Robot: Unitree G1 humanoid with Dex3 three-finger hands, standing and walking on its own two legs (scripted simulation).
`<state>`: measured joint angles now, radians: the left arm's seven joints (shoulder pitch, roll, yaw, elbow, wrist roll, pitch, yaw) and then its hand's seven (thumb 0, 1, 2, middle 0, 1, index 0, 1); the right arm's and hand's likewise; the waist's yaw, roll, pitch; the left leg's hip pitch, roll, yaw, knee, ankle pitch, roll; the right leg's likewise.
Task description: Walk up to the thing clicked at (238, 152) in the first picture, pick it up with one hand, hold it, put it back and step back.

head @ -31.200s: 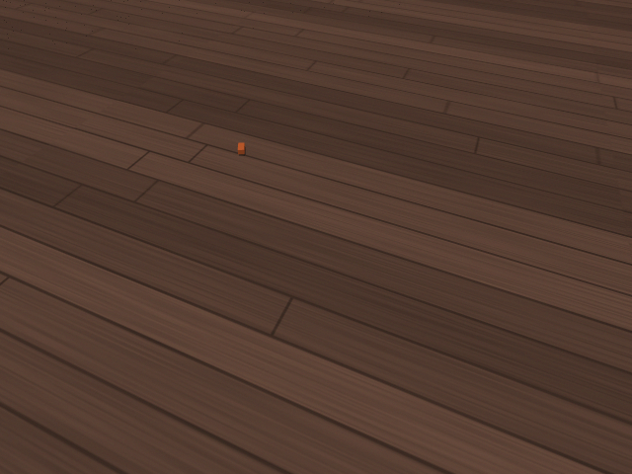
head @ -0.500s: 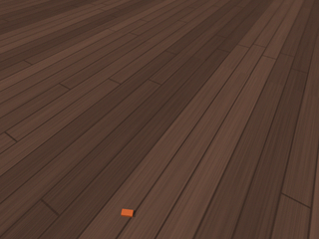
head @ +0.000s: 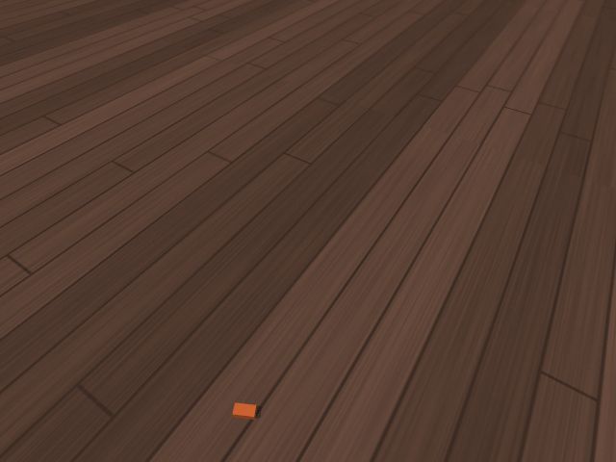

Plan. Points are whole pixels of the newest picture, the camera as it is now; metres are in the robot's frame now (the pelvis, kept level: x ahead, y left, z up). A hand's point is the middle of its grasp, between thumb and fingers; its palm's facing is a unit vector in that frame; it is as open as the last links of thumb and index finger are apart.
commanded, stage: stand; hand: left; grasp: from above
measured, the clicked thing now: (244, 411) +0.43 +0.18 -0.77
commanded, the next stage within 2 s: rise first in 0.82 s
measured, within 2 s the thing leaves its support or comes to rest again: neither
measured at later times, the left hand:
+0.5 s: hand out of the picture +0.07 +0.26 -0.15, palm faces -0.01 -0.94 -0.35, open 7.4 cm
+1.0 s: hand out of the picture +0.09 +0.26 -0.15, palm faces +0.04 -0.94 -0.35, open 7.5 cm
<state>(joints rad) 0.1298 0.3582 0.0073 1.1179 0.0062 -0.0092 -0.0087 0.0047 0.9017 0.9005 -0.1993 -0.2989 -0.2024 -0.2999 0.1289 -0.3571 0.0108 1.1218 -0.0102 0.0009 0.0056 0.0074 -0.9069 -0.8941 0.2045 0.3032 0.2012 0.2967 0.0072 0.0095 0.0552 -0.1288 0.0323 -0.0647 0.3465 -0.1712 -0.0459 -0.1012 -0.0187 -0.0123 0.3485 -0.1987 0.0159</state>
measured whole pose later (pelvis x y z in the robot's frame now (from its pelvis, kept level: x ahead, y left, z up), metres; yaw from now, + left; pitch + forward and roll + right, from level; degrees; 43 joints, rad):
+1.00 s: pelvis +0.00 +0.00 +0.00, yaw +0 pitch +0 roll +0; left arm 0.12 0.34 0.03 1.05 -0.02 -0.02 0.01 0.01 0.87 0.90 -0.20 -0.34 -0.20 -0.34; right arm 0.16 -0.35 0.01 1.00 0.03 -0.02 -0.02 0.01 -0.91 -0.89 0.20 0.30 0.20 0.30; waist 0.00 0.01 0.05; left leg -0.20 0.03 -0.06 0.41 -0.20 -0.04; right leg -0.18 -0.02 -0.01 0.41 -0.23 0.02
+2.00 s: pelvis -0.01 +0.02 -0.14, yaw -2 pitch +23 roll -2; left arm 0.32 0.29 0.09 0.30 0.30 0.22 0.04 0.00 -0.33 0.76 -0.36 -0.77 -0.35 -0.78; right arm 0.16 -0.23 -0.03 0.51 0.00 -0.14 0.00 0.01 -0.96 -0.91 0.21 0.30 0.20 0.30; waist -0.02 0.01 -0.16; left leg -1.17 0.02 -0.07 1.38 -0.60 -0.03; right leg -1.13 0.00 0.02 1.34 -0.60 0.05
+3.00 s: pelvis -0.10 +0.03 -0.42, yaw -7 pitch +32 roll -6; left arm -0.71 0.57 0.04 1.25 1.17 -0.24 0.37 0.00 -0.30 0.86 -0.30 -0.71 -0.29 -0.73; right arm 0.14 -0.27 -0.03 0.77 -0.09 -0.05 0.09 0.01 -0.90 -0.89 0.20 0.30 0.20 0.30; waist -0.13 0.00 -0.13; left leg -2.20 -0.03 -0.14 2.29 -0.65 -0.04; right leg -2.13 0.04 0.01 2.23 -0.67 0.06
